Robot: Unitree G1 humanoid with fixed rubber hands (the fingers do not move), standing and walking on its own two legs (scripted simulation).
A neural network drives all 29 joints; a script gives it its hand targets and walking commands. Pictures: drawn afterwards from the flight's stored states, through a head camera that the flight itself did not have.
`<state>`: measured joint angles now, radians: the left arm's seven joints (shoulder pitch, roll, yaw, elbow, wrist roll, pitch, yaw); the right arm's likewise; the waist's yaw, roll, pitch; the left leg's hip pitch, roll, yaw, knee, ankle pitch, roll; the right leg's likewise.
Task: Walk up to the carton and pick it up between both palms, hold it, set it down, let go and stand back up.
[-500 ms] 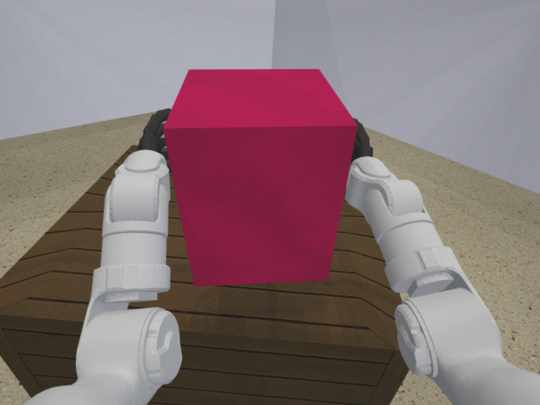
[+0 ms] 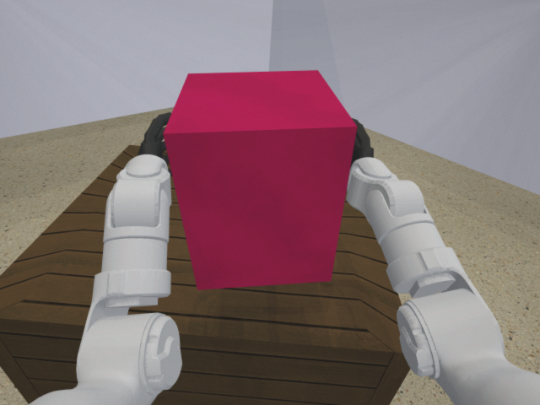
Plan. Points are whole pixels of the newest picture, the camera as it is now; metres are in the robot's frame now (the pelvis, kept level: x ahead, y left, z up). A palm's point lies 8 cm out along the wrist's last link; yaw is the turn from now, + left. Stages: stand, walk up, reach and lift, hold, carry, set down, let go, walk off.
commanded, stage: hold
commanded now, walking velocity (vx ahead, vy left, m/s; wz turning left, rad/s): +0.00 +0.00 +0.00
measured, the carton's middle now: (259, 177) +0.39 -0.01 +0.23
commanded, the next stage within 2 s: none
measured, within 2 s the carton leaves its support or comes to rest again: neither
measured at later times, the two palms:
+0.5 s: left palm (147, 159) +0.37 +0.15 +0.26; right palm (355, 163) +0.37 -0.15 +0.26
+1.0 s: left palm (150, 159) +0.37 +0.14 +0.26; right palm (356, 165) +0.37 -0.15 +0.26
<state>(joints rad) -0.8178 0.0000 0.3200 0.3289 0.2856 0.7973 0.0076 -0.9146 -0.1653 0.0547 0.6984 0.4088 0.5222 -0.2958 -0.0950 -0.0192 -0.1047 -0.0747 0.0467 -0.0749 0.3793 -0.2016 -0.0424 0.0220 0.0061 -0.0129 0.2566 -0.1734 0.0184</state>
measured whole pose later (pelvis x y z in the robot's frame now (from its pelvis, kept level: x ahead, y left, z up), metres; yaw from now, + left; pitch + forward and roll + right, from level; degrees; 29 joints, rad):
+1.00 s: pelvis +0.00 +0.00 +0.00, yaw +0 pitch -5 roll -1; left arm -0.86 0.01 0.34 0.38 0.28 0.80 0.01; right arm -0.94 -0.16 0.04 0.73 0.40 0.53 -0.29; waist -0.08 -0.01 -0.12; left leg -0.09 0.04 -0.07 0.37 -0.19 -0.04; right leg -0.01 0.01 0.00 0.27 -0.17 0.02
